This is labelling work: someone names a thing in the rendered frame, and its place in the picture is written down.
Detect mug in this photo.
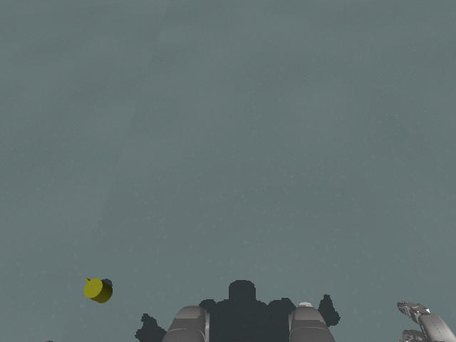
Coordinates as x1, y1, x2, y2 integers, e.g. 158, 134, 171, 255
84, 279, 113, 303

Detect right robot hand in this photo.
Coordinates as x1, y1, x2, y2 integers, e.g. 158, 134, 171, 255
397, 301, 456, 342

